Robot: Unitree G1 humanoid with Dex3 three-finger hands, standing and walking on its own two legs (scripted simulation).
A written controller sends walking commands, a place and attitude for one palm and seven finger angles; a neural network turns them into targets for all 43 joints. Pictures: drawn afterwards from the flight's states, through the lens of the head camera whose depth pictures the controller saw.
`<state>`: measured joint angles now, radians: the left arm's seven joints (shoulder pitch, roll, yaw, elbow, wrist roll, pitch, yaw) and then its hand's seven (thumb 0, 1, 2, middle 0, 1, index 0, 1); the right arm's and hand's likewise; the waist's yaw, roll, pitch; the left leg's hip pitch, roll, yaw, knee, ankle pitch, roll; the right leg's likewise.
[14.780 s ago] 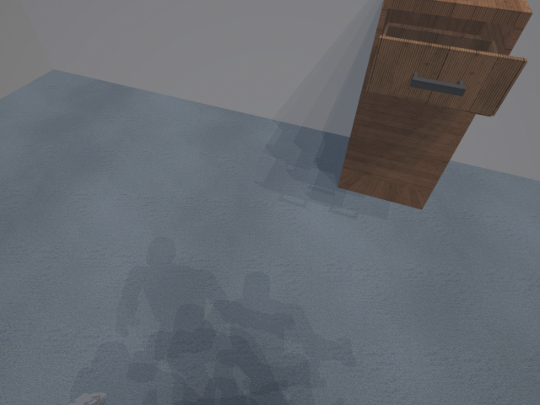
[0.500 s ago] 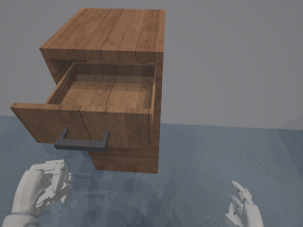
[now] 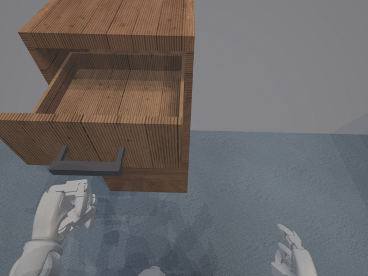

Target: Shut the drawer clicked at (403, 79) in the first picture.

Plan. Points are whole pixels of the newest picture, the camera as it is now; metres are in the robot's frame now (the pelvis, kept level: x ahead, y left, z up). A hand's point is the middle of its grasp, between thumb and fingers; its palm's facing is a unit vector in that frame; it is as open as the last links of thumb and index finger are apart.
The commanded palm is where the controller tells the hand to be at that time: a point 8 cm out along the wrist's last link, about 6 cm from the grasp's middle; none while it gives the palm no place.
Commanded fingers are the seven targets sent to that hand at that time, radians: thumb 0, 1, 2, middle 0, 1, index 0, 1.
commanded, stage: bring the fist close to the handle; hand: left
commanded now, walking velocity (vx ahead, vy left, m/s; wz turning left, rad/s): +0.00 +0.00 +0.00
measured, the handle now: (89, 159) +0.33 +0.23 +0.07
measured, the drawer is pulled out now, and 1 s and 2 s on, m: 0.25 0.24 0.11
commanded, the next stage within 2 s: push the drawer shut in 0.46 s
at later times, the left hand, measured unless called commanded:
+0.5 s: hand (92, 206) +0.24 +0.19 +0.06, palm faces +0.05 -1.00 -0.06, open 3.3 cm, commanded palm +0.21 +0.25 +0.07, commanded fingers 0.00 0.90 0.90 -1.40 -1.60 -1.40 -1.60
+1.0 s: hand (97, 189) +0.27 +0.20 +0.06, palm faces +0.03 -1.00 -0.04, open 3.0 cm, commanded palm +0.26 +0.25 +0.07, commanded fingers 0.00 0.90 0.90 -1.40 -1.60 -1.40 -1.60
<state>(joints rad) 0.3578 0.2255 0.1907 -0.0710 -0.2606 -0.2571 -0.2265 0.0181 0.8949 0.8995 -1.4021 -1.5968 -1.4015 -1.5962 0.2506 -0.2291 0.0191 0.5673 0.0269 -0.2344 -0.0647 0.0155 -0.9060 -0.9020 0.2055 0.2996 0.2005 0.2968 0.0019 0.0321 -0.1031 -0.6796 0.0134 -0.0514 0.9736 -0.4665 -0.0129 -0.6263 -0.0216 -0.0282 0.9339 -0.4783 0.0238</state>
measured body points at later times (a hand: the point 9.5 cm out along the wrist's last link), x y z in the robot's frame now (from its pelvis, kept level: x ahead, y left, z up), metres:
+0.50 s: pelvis +0.00 -0.01 -0.01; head +0.05 -0.01 +0.44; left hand +0.23 +0.25 +0.07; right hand +0.17 -0.25 -0.08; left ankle +0.01 +0.12 -0.68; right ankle -0.01 -0.14 -0.68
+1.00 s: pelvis -0.01 -0.01 +0.00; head +0.04 -0.01 +0.44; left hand +0.26 +0.25 +0.07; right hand +0.16 -0.25 -0.09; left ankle +0.01 +0.12 -0.68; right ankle -0.01 -0.14 -0.68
